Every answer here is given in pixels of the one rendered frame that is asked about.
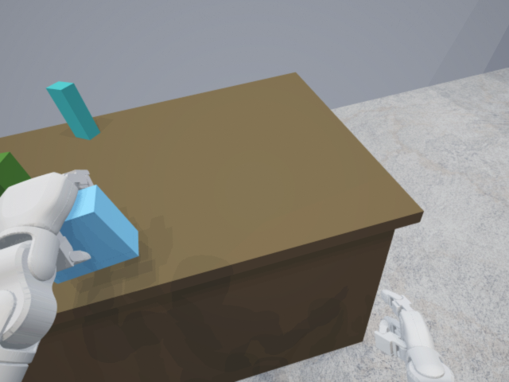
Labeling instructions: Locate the left robot forearm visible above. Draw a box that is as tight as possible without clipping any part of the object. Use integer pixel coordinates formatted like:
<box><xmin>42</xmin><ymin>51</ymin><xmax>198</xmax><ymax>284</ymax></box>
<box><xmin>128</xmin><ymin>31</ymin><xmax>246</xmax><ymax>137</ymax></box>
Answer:
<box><xmin>0</xmin><ymin>226</ymin><xmax>60</xmax><ymax>382</ymax></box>

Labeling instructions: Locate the sponge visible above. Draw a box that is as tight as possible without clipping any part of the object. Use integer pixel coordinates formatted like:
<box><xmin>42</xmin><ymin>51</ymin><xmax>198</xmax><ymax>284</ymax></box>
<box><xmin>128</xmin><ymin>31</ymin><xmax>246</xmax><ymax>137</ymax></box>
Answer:
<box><xmin>54</xmin><ymin>185</ymin><xmax>138</xmax><ymax>284</ymax></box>

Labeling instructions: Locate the robot left hand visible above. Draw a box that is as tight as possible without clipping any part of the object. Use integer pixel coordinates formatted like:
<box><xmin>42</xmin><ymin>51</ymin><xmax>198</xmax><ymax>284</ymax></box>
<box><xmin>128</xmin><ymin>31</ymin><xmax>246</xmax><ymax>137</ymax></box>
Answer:
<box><xmin>0</xmin><ymin>170</ymin><xmax>93</xmax><ymax>272</ymax></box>

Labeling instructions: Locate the table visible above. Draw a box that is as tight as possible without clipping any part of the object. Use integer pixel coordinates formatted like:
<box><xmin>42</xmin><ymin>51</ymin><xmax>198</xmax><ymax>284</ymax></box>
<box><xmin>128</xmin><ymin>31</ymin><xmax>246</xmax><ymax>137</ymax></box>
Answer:
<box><xmin>0</xmin><ymin>72</ymin><xmax>424</xmax><ymax>382</ymax></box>

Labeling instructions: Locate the right robot forearm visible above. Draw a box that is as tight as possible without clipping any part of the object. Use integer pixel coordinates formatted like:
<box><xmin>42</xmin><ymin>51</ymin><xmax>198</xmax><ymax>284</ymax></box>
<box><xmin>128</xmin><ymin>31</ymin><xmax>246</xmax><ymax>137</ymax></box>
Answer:
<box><xmin>406</xmin><ymin>346</ymin><xmax>455</xmax><ymax>382</ymax></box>

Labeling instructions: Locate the robot right hand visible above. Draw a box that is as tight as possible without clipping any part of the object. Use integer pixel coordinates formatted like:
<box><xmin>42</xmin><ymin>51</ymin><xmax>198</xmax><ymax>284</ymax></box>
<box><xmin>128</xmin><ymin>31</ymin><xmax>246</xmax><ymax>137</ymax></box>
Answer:
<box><xmin>375</xmin><ymin>290</ymin><xmax>435</xmax><ymax>361</ymax></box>

